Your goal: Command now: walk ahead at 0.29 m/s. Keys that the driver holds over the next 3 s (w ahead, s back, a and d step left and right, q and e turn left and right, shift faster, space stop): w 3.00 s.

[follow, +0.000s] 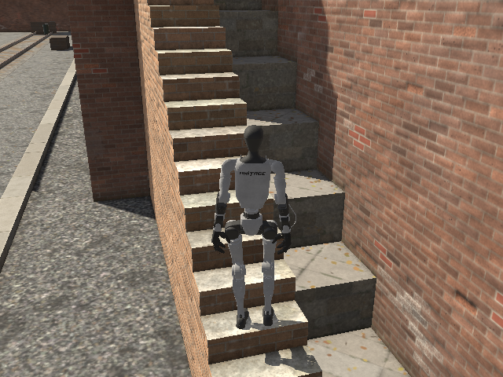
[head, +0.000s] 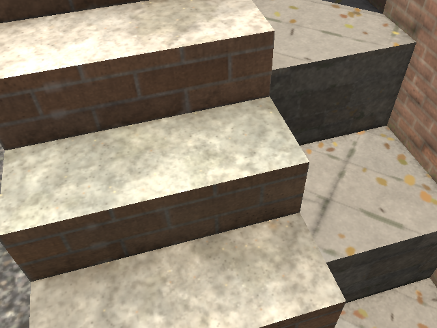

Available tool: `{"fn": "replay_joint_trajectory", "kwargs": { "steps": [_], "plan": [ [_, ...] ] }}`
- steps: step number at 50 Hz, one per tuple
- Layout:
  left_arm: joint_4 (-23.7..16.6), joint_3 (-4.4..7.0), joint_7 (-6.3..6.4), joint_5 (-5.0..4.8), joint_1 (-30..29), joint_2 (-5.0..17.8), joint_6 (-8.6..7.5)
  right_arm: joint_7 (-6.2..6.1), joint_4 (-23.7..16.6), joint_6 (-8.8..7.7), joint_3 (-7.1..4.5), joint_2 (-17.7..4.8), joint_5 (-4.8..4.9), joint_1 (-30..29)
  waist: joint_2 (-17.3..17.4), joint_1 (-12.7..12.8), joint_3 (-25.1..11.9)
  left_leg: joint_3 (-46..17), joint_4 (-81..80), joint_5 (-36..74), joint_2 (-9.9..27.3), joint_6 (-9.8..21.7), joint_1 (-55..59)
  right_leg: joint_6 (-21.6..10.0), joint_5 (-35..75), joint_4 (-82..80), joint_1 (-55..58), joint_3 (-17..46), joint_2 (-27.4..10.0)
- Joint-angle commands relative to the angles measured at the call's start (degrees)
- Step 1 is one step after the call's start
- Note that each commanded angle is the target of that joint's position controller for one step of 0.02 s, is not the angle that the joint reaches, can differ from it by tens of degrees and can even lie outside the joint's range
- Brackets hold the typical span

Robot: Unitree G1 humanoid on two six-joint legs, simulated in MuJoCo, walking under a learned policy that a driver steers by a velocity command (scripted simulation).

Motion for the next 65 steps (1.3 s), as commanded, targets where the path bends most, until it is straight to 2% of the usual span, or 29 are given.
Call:
{"fn": "replay_joint_trajectory", "kwargs": {
  "steps": [1, 5, 8, 10, 12, 14, 17, 19, 20, 22, 23, 24, 25, 27, 28, 30, 32, 37, 41, 42, 44, 47, 48, 49, 50, 52, 54, 58, 65],
  "plan": [
    [-2.7, 0.50, -0.04, 0.32, 1.3, 4.4, -1.24, 0.43, -3.4, -1.17, -0.90, -5.0, 0.31, 0.8, 0.0, 0.4, 7.7, -11.7, -8.1, -4.1, 10.3, 6.0, -7.0, -3.5, 3.3, -2.7, -1.0, 0.6, -0.8],
    [-3.4, 1.94, -0.70, -0.13, 5.2, 8.3, -2.41, 1.53, -5.2, -2.72, -0.16, -3.9, -0.34, -0.2, -4.6, 3.5, 2.4, -2.1, 6.6, 16.2, 4.5, 2.8, -11.6, -6.3, 11.1, -5.7, 10.8, 6.2, -3.9],
    [-1.0, 3.65, 0.56, 0.47, 20.8, 12.7, -2.09, 3.10, -6.9, -4.54, -0.26, -5.5, -0.48, -7.8, -14.0, 12.3, -1.1, 5.7, 50.5, -8.1, 0.8, -4.8, -40.3, -19.1, 11.5, -16.4, 30.2, 32.3, -21.9],
    [-2.5, 1.94, 2.62, 4.66, 11.0, 9.8, -3.28, 2.82, -13.0, -4.94, -0.01, -2.9, 3.31, -16.2, -14.0, 6.6, 7.4, -6.5, 109.0, -20.4, 4.7, -6.0, -62.3, -18.9, 11.5, -17.4, 20.8, 31.0, -27.2],
    [-0.6, -0.22, 1.22, 5.08, 7.9, 4.6, -4.72, 2.74, -21.9, -5.15, 1.91, -0.3, 3.68, -22.9, -5.1, 4.0, 7.8, -9.2, 131.4, -22.5, 4.7, -2.2, -78.4, -12.1, 14.1, -15.0, 23.0, 19.7, -23.8],
    [1.6, -1.09, -0.61, 3.76, 7.1, 3.0, -4.94, 4.13, -25.3, -5.33, 3.60, 1.3, 3.00, -21.9, 3.5, 1.5, 6.6, -7.6, 133.8, -23.0, 5.8, 0.3, -83.3, -7.9, 13.8, -15.4, 20.8, 13.3, -20.6],
    [-2.3, -0.45, -1.59, 0.90, -7.7, 8.4, -3.95, 4.28, -32.1, -4.86, 7.17, 1.7, 1.07, -25.0, 1.7, -4.8, 10.6, 4.1, 102.4, -11.5, 12.4, -2.1, -63.2, -4.8, 7.7, -27.4, -12.6, -2.3, -11.7],
    [-3.9, -0.39, -2.04, -2.63, -8.8, 7.7, -6.44, 2.55, -30.2, -3.50, 6.76, -1.8, 0.18, -21.5, -6.2, -7.4, -1.1, 15.1, 77.7, 3.9, 6.7, -0.8, -9.9, -7.2, 59.8, -32.6, -35.0, -10.7, -5.7],
    [-2.0, 1.10, -2.34, -2.59, -2.7, 14.1, -6.57, 0.84, -27.5, -3.75, 4.77, -5.1, -0.22, -16.5, -7.7, -9.3, -9.3, 16.8, 74.7, -1.5, 5.0, -0.5, -4.5, -8.2, 93.5, -25.5, -21.0, -8.5, -9.3],
    [-0.5, 5.36, -1.63, -1.13, -0.4, 26.9, -4.02, -0.62, -22.1, -2.41, 1.97, -10.1, -0.65, 0.9, -14.1, -16.0, -17.9, 11.6, 47.6, -11.2, 4.8, -3.0, -7.9, -9.3, 106.2, -8.1, 12.5, -4.0, -14.7],
    [-0.2, 4.17, -1.55, -0.79, 8.1, 18.9, -3.05, -0.53, -20.0, -1.96, 1.34, -10.8, -0.41, -3.7, -10.9, -7.7, -13.9, 7.1, 35.9, -12.2, 2.8, -1.2, -10.5, -8.8, 97.2, 0.6, 15.5, -3.1, -11.5],
    [0.2, 2.27, -2.71, 1.07, 14.8, 8.7, -3.25, -0.64, -17.8, -0.59, -0.53, -13.5, -1.14, -7.2, 5.6, -0.6, -17.1, -14.1, 24.5, -29.7, 10.2, 6.2, -6.3, -8.7, 74.5, 14.5, 1.4, -2.3, -6.0],
    [-0.2, 1.48, -4.53, 2.14, 10.5, 4.6, -4.95, -0.35, -13.9, 0.34, -2.47, -16.6, -3.60, 0.7, 20.5, -2.4, -25.7, -33.1, 8.5, -35.9, 18.2, 10.8, -2.8, -7.8, 22.6, 39.7, -4.6, 0.5, 2.8],
    [-15.6, 1.60, -8.15, -0.02, -15.4, 1.7, -8.85, 2.07, -10.8, 0.61, 2.57, -1.5, -5.08, -3.6, 8.5, -0.7, -13.1, -20.5, 8.6, -11.4, 15.1, 3.7, -16.7, -8.8, 6.9, 75.8, -22.0, 17.7, 8.9],
    [-18.3, 0.83, -8.98, -0.23, -19.4, 0.1, -8.84, 2.40, -9.5, -0.35, 3.17, 2.3, -4.68, -4.2, 4.6, 0.6, -8.6, -27.0, 6.5, -26.4, 17.9, 4.4, -23.5, -9.7, 4.0, 81.4, -30.4, 18.2, 8.5],
    [-20.3, 0.33, -9.69, -0.09, -16.8, 2.2, -8.65, 3.09, -9.2, -3.25, 3.20, 3.2, -2.37, -12.0, 1.5, 6.1, 0.6, -18.0, 7.1, -22.6, 15.3, 2.2, -29.5, -7.8, 5.4, 82.0, -35.1, 14.5, 5.3],
    [-18.0, -0.07, -9.66, 0.10, -10.6, 3.1, -8.17, 2.32, -7.8, -4.89, 2.71, 3.9, -1.95, -9.4, -1.0, 7.8, -0.5, -15.5, 5.4, -20.1, 15.4, 4.8, -29.3, -6.0, 10.4, 82.8, -36.6, 11.4, 6.0],
    [-18.6, -1.24, -5.12, -0.31, -13.0, 4.4, -6.87, 1.82, -7.7, -7.07, 1.62, -1.5, -2.22, -3.8, 2.4, 4.3, -0.3, -14.9, 0.4, -24.2, 18.9, 9.5, -26.8, -0.9, 15.4, 76.4, -45.1, 4.6, 3.5],
    [-17.5, -2.25, -2.80, -0.69, -11.4, 5.1, -5.16, -1.46, -12.6, -4.95, -0.15, -8.0, -1.77, -11.8, 7.7, 5.8, -4.9, -6.9, -4.1, -19.1, 16.5, 7.6, -36.5, 1.3, 5.9, 43.2, -18.5, -3.6, 0.9],
    [-16.9, -1.79, -2.30, -0.95, -13.6, 6.6, -4.34, -2.02, -11.0, -4.39, -0.72, -9.7, 0.16, -7.7, 8.9, 2.8, -5.7, -3.5, -6.3, -17.8, 15.3, 8.8, -37.5, 1.4, -1.3, 32.5, -10.3, -9.4, 3.9],
    [-14.8, -0.03, -1.63, -3.06, -11.5, 8.4, -3.24, -2.82, -11.0, -4.19, -1.52, -13.4, -0.18, -7.4, 13.4, 2.5, -3.5, -10.6, -7.6, -21.1, 19.0, 10.8, -29.1, 0.7, -5.0, 18.5, -6.6, -8.1, 1.8],
    [-7.5, 0.45, -2.85, -1.32, -1.5, 5.3, -3.84, -0.79, -10.0, -3.50, -0.90, -8.4, 0.11, -4.1, 2.0, 1.6, 2.2, -4.1, 20.4, -17.0, 13.1, 9.1, -27.6, -1.7, 4.6, -5.2, 0.7, -2.1, -2.2],
    [-5.7, 0.86, -3.34, 0.92, 6.9, 6.7, -4.58, 0.53, -11.8, -4.25, 0.29, -2.2, -0.41, -6.6, -6.5, 3.0, -1.0, 1.5, 45.5, -6.3, 6.8, 5.7, -43.4, -3.3, -1.9, -4.2, 11.7, 13.5, -9.9],
    [-4.3, 2.89, -2.28, 2.90, 15.0, 14.5, -4.93, 1.97, -10.7, -6.49, 0.83, 1.2, -0.05, -2.9, -15.7, 4.4, -8.0, -1.2, 68.8, -6.1, 2.1, 1.2, -57.4, -11.6, -8.4, -14.8, 23.4, 39.1, -23.4],
    [-4.3, 2.44, -1.77, 4.22, 13.1, 12.1, -5.90, 3.17, -11.1, -7.68, 0.26, -1.7, 1.12, -4.0, -10.7, 3.0, -7.2, -6.5, 88.3, -3.7, 3.3, -1.0, -64.6, -15.2, -27.7, -20.1, 19.7, 51.5, -26.2],
    [-7.2, 0.33, -1.63, 4.12, -0.6, 5.3, -6.05, 2.96, -16.5, -8.12, 1.32, -1.7, 0.88, -15.6, -5.1, -0.7, 3.9, -4.2, 107.7, -1.0, 5.6, -3.3, -74.6, -12.3, -20.7, -15.2, 8.5, 32.3, -21.0],
    [-4.8, -0.82, -2.68, 3.20, 1.4, 1.3, -5.58, 2.75, -17.0, -7.53, 2.00, -2.0, 0.36, -14.6, -0.2, -1.4, 3.2, -2.6, 109.1, -1.2, 7.0, -2.8, -71.9, -9.8, -15.9, -13.4, 3.7, 22.7, -16.2],
    [-1.8, -1.35, -3.73, 3.68, 5.8, 2.1, -5.56, 2.21, -18.3, -5.84, 4.33, 1.8, 2.89, -14.5, -1.8, -0.2, 6.5, -4.3, 121.9, -1.4, 5.7, -1.0, -80.8, -8.8, -10.8, -14.5, 1.5, 16.8, -17.2],
    [-3.6, -0.88, -2.64, 2.27, 6.8, 5.6, -3.98, -0.67, -27.0, -4.32, 7.88, 4.5, 2.26, -29.6, -7.2, 3.1, 5.8, 10.6, 98.7, 3.4, 13.7, -4.7, -75.2, -9.2, -3.8, -25.7, -7.5, 7.5, -16.1]
  ]
}}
